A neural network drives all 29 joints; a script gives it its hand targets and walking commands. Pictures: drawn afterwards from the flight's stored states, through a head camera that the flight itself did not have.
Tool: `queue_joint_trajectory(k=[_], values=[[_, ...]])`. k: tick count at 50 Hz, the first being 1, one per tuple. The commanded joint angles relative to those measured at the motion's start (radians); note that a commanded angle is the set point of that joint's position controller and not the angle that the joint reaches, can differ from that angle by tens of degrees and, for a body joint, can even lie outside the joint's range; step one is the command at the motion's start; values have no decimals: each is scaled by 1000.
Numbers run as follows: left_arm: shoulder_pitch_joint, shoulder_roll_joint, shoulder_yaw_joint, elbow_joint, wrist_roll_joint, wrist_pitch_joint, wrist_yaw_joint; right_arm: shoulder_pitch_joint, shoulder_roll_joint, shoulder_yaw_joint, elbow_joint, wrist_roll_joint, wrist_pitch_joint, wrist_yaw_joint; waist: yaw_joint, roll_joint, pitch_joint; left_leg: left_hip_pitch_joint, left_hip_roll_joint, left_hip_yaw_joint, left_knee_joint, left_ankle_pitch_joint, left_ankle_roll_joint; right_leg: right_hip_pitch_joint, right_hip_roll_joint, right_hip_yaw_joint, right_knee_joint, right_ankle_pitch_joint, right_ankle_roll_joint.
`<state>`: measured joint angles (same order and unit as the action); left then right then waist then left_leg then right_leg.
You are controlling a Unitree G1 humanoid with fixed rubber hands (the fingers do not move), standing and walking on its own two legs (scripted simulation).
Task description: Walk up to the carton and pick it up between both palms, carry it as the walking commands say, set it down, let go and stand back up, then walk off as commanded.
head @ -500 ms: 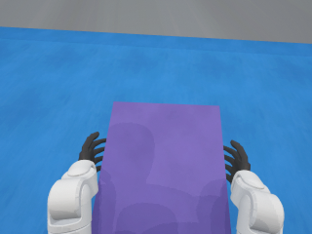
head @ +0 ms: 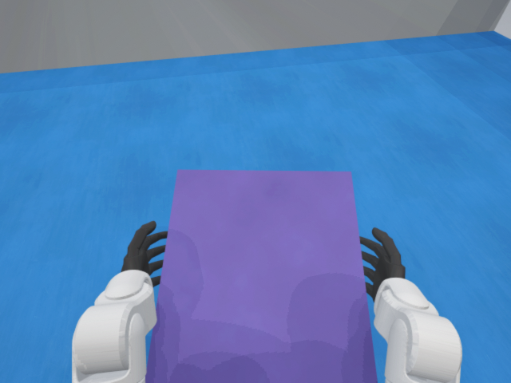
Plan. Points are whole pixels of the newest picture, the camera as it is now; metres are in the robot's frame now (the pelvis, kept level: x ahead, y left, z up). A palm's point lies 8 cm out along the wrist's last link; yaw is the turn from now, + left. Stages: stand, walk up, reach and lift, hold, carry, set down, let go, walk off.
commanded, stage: carry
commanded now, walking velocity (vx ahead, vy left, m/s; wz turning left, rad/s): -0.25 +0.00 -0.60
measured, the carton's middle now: (262, 285) +0.28 +0.02 +0.00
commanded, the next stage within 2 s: none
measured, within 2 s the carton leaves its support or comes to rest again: neither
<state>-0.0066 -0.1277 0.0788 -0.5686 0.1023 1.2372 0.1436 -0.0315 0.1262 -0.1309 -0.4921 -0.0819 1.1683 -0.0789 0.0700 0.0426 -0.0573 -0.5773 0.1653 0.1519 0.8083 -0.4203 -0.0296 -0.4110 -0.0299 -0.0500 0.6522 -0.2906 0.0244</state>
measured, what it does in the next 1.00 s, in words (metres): walks backwards, turning right: left foot, then right foot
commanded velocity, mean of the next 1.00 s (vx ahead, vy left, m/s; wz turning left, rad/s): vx -0.25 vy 0.00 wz -0.60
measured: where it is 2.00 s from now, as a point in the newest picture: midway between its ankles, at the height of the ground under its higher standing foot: outside the picture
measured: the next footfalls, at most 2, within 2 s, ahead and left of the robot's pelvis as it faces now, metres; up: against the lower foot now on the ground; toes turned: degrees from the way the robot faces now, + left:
left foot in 0.22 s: -0.09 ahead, +0.12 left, +0.00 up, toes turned -3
right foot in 0.54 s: -0.26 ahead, -0.13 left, +0.00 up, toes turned -26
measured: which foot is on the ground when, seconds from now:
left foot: up 0.00-0.20, down 0.22-0.54, up 0.56-0.80, down 0.82-1.00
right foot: down 0.00-0.24, up 0.26-0.52, down 0.54-0.82, up 0.84-1.00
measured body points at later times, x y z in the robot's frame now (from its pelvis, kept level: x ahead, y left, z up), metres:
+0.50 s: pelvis -0.21 +0.02 +0.01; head -0.20 +0.04 +0.46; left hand +0.08 +0.14 +0.11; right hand +0.01 -0.20 +0.11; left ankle -0.13 +0.12 -0.72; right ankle -0.27 -0.10 -0.69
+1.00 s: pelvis -0.40 +0.10 +0.01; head -0.37 +0.11 +0.46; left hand -0.10 +0.12 +0.08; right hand -0.28 -0.17 +0.09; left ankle -0.31 +0.17 -0.72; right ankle -0.46 +0.00 -0.67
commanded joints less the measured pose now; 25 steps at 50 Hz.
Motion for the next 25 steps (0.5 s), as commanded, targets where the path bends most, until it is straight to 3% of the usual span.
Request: queue_joint_trajectory(k=[1,2,3,4,5,6,7,8,9,10,11,12,13,14,15,16,17,18,19,20,21,22,23,24,25], values=[[-408,-777,-711,-48,-407,-8,-240,-411,805,765,-164,310,47,117,-74,-333,-178,103,-91,-127,379,-48,-7,-22,-240,239,-319,301,-99],[-458,-833,-696,-58,-399,-24,-249,-517,886,813,-191,352,36,126,-76,-339,-165,168,-115,-132,418,6,15,-91,-195,193,-348,118,-81],[-509,-824,-703,-104,-388,-38,-243,-511,896,819,-155,353,33,128,-75,-298,-157,172,-135,-138,410,39,19,-143,-176,199,-395,-137,-75],[-415,-791,-658,-49,-344,-31,-230,-504,872,832,-164,371,43,128,-65,-325,-150,134,-129,-96,288,26,2,-67,-181,203,-423,-168,-59],[-397,-753,-634,-45,-327,-26,-225,-488,846,828,-139,372,54,129,-71,-340,-170,169,-149,-92,218,15,8,-45,-177,211,-448,-208,-48],[-350,-747,-616,-31,-304,-32,-216,-472,834,834,-163,383,54,130,-63,-355,-217,200,-158,-60,88,-5,7,-2,-182,194,-468,-170,-39],[-384,-746,-625,-64,-295,-36,-206,-488,841,838,-157,400,53,139,-57,-307,-224,221,-166,-54,-25,-68,-2,64,-162,197,-446,-115,-42],[-378,-740,-625,-65,-288,-28,-194,-456,842,817,-125,402,68,141,-55,-277,-231,222,-175,-55,-166,-107,-1,150,-180,230,-396,86,-54],[-386,-716,-657,-88,-294,-20,-187,-399,818,797,-122,395,72,144,-63,-234,-244,310,-182,-24,-354,-76,4,135,-168,228,-364,132,-35],[-426,-738,-663,-115,-291,-21,-177,-451,859,819,-125,420,74,150,-67,-179,-244,381,-124,-85,-506,-39,13,139,-135,183,-289,120,-8],[-408,-749,-670,-82,-295,-12,-176,-442,846,794,-114,401,74,148,-60,2,-234,386,15,-265,-587,-78,62,40,-46,123,-143,12,23],[-413,-768,-692,-133,-303,-22,-173,-474,857,810,-172,424,58,159,-59,315,-225,344,281,-509,-587,191,168,-97,88,-8,174,-187,38],[-382,-771,-663,-88,-289,-20,-167,-450,855,808,-153,431,58,171,-56,234,-166,220,362,-449,-550,465,241,-137,66,24,425,-327,17],[-539,-844,-758,-176,-342,-30,-173,-470,884,795,-175,412,45,176,-61,279,-153,243,326,-313,-467,777,251,-178,-28,56,495,-203,-9],[-538,-860,-747,-158,-326,-37,-177,-457,919,799,-153,409,45,187,-50,169,-152,283,217,-154,-420,814,201,-174,-17,35,534,-88,-1],[-485,-863,-720,-119,-318,-30,-177,-509,905,800,-192,430,41,191,-41,102,-171,316,177,-92,-399,836,170,-158,0,42,563,-68,1],[-500,-848,-747,-173,-350,-44,-174,-444,893,765,-167,409,34,186,-44,86,-226,397,152,-52,-367,864,138,-165,17,7,522,-42,-3],[-474,-852,-745,-150,-357,-36,-179,-422,878,757,-147,398,38,186,-37,159,-245,418,147,-3,-332,878,121,-135,-16,-5,452,-42,-10],[-497,-815,-771,-194,-377,-36,-180,-326,858,721,-113,364,42,177,-54,134,-247,465,137,-19,-313,868,137,-146,16,-46,398,-71,-4],[-515,-757,-761,-189,-381,-20,-180,-267,822,685,-41,326,54,163,-55,208,-238,453,158,4,-294,839,133,-90,-19,-46,308,-67,12],[-491,-726,-762,-168,-374,5,-179,-205,782,658,-15,295,66,153,-67,249,-202,432,163,-10,-294,842,150,-95,-9,-72,257,-111,12],[-400,-723,-725,-102,-363,17,-187,-250,747,671,-90,299,63,143,-75,229,-266,464,182,-22,-287,747,136,-39,-17,-47,166,-113,15],[-434,-741,-748,-121,-379,15,-191,-275,758,677,-115,294,54,136,-78,204,-245,475,186,-17,-268,718,142,-42,12,-99,87,-105,7],[-399,-762,-723,-61,-382,23,-198,-332,779,712,-116,306,54,127,-66,131,-269,471,191,-45,-212,720,122,17,-8,-58,-83,-63,-9],[-416,-799,-729,-40,-389,27,-206,-334,770,689,-138,295,58,119,-62,112,-246,396,186,5,-165,628,87,80,-11,-52,-246,29,-7]])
